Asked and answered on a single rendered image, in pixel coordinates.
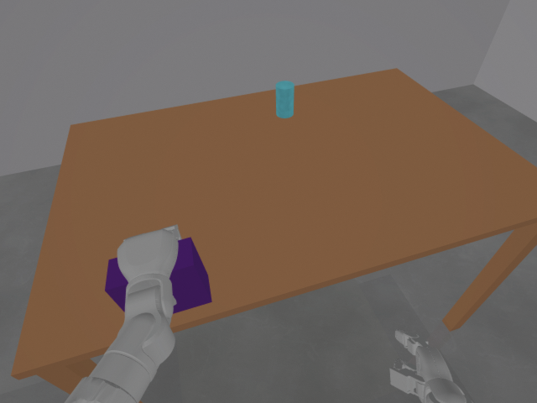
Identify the left robot hand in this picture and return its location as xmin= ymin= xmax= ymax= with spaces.
xmin=117 ymin=224 xmax=182 ymax=305

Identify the left robot forearm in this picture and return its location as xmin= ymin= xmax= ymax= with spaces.
xmin=65 ymin=274 xmax=175 ymax=403

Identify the sponge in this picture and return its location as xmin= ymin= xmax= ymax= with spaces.
xmin=105 ymin=238 xmax=212 ymax=314

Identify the right robot hand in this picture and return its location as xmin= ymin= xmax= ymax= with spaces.
xmin=389 ymin=329 xmax=453 ymax=403

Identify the right robot forearm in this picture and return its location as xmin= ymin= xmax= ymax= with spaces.
xmin=424 ymin=378 xmax=473 ymax=403

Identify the table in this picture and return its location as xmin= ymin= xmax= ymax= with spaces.
xmin=11 ymin=68 xmax=537 ymax=403

